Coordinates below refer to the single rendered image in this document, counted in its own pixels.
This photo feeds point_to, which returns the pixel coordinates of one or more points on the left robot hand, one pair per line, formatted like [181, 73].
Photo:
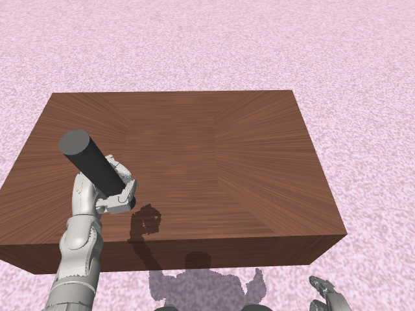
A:
[88, 199]

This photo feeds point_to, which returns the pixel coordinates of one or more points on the left robot arm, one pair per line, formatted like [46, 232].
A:
[75, 284]

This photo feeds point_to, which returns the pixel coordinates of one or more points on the right robot hand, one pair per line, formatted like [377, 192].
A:
[334, 301]

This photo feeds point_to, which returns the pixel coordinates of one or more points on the can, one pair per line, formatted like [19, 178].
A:
[80, 149]

